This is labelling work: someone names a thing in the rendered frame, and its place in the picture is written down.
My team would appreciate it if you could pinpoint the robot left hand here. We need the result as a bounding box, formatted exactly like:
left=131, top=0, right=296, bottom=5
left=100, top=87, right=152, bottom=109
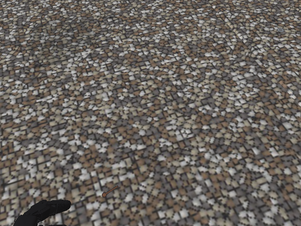
left=13, top=200, right=71, bottom=226

